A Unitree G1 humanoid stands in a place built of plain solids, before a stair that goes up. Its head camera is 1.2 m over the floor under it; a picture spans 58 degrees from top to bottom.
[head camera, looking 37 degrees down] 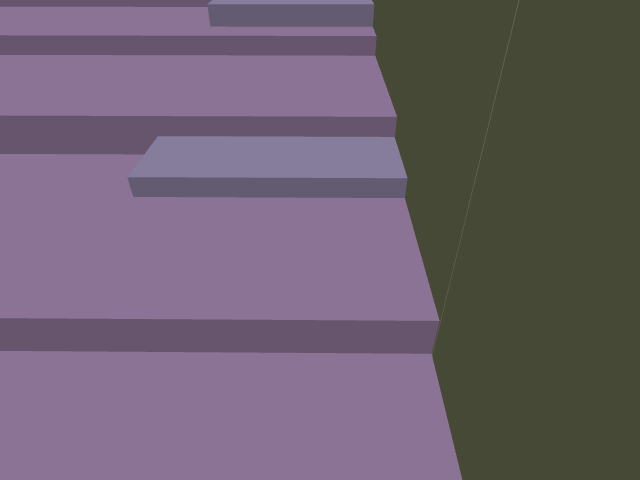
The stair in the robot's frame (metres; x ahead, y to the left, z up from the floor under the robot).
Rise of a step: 0.11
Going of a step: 0.59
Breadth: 1.24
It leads straight ahead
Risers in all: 3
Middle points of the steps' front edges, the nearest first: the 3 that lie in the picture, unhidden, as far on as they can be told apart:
0.95 0.24 0.16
1.69 0.23 0.27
2.14 0.23 0.38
